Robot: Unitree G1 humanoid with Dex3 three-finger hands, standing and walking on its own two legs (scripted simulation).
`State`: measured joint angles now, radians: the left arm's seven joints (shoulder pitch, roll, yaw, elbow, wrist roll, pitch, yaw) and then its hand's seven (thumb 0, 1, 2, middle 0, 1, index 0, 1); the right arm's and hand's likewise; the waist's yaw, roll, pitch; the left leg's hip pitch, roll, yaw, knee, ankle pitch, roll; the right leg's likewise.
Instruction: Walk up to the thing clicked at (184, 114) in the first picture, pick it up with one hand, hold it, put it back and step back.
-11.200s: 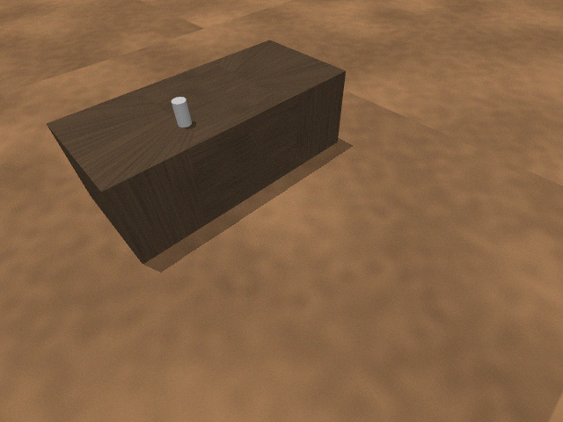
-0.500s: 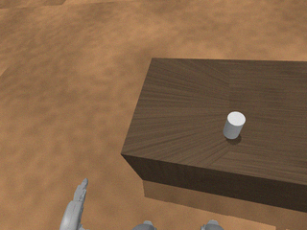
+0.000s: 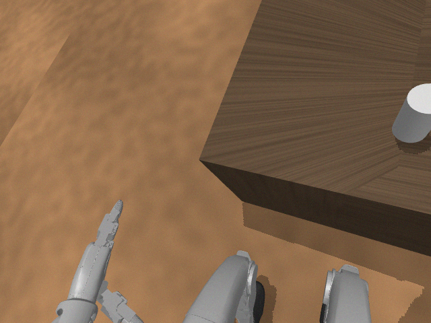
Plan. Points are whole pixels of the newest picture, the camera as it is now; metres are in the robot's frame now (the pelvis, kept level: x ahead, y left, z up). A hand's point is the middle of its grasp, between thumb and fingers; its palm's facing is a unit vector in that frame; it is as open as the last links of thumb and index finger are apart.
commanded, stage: close in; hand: right
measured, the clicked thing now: (418, 115) +0.55 -0.23 -0.11
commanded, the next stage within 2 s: rest palm in 0.58 s
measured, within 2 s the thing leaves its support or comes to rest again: neither
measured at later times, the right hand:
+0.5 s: hand out of the picture +0.49 -0.26 -0.09, palm faces +0.23 +0.97 +0.03, open 17.8 cm
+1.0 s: hand (408, 134) +0.51 -0.22 -0.10, palm faces +0.22 +0.98 +0.02, open 17.2 cm
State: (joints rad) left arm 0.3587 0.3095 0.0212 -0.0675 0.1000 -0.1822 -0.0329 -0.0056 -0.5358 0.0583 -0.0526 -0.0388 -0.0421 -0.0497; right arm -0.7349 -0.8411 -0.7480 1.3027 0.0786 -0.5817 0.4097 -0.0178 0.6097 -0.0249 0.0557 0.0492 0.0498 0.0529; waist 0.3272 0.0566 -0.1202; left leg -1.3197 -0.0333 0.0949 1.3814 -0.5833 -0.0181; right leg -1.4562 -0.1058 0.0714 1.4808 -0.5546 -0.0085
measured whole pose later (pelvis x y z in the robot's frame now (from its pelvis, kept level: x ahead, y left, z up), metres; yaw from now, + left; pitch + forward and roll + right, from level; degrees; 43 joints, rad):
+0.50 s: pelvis -0.01 +0.01 -0.05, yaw +1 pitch +32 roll +9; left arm 0.47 0.31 0.11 -0.36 0.09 -0.09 -0.08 -0.01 -0.52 0.05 -0.06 -0.05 -0.06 -0.06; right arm -0.70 -0.66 -0.69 1.09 0.01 -0.54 0.19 -0.02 0.61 -0.03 0.05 0.05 0.04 0.05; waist 0.37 0.02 -0.15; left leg -1.52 -0.04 0.10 1.59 -0.64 -0.01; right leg -1.65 -0.11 0.09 1.67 -0.60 -0.01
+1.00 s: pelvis -0.02 +0.02 -0.06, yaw +1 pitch +32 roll +7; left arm 0.49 0.34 0.15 -0.44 0.08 -0.10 -0.08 0.00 -0.56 0.07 -0.06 -0.05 -0.05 -0.06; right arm -0.75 -0.63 -0.64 1.13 -0.03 -0.57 0.11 -0.02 0.54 -0.03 0.14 0.07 0.13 0.07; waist 0.38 0.03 -0.14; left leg -1.55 -0.04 0.09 1.62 -0.64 0.00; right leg -1.67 -0.11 0.09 1.69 -0.60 0.01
